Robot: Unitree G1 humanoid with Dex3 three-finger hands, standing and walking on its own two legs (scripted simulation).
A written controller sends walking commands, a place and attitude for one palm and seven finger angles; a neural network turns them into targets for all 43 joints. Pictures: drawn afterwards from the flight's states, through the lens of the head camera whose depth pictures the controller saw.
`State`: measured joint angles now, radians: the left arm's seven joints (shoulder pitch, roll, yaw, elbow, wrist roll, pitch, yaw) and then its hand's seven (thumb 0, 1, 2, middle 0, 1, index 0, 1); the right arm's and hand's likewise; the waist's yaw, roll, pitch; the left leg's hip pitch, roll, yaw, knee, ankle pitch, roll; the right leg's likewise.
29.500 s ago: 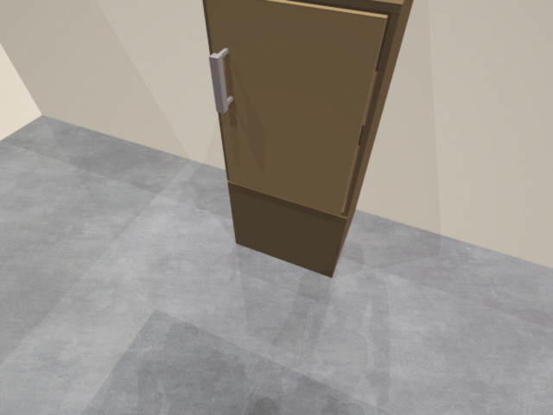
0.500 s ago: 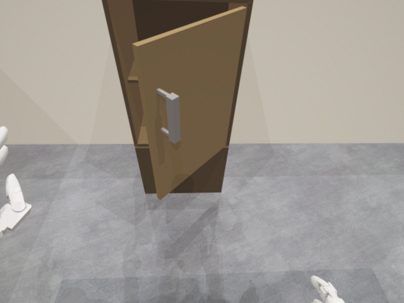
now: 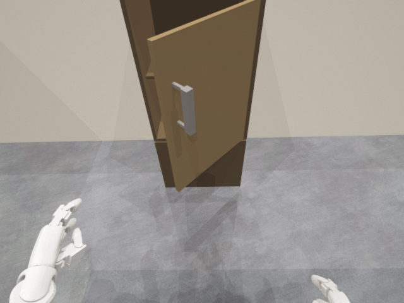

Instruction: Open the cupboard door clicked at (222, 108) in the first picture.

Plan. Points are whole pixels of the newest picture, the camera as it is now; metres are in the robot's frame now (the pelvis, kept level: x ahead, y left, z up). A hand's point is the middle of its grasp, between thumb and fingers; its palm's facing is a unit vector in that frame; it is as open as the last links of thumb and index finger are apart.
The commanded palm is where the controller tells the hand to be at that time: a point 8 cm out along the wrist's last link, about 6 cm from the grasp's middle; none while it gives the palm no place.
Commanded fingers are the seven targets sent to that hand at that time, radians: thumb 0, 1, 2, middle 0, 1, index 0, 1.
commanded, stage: let the arm hang, fingers relaxed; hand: left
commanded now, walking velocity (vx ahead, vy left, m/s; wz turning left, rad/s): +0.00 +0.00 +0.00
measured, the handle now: (183, 108) +0.60 +0.10 +0.06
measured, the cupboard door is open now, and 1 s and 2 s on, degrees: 46 46 46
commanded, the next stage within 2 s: look to check the result in 0.98 s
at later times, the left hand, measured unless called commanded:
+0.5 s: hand out of the picture -0.11 +0.17 -0.15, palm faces +0.03 -0.97 -0.23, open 7.3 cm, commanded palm none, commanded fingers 0.00 0.90 0.90 -0.20 -0.30 -0.20 -0.30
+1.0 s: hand out of the picture +0.03 +0.13 -0.17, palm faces +0.03 -0.98 -0.18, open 7.3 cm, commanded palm none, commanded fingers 0.00 0.90 0.90 -0.20 -0.30 -0.20 -0.30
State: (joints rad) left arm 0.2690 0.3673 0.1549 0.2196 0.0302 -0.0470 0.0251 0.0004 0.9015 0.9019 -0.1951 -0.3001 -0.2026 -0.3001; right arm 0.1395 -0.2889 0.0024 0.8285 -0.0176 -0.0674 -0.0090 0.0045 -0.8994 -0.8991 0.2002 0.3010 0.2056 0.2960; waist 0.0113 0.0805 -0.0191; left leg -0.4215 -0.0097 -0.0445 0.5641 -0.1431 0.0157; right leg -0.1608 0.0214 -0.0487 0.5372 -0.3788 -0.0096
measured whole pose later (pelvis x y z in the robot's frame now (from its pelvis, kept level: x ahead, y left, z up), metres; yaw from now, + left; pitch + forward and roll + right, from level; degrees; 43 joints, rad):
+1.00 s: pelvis +0.03 -0.03 +0.01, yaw +0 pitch -2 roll +0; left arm 0.29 0.12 0.01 1.11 0.01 0.00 0.05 0.01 0.93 0.90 -0.20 -0.30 -0.20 -0.30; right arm 0.27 -0.13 -0.01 1.15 -0.02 0.02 -0.04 0.00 -0.91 -0.90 0.19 0.30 0.20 0.29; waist -0.02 0.00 0.05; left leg -0.28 0.00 -0.05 0.48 -0.15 -0.02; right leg -0.02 0.03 -0.05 0.43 -0.37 -0.04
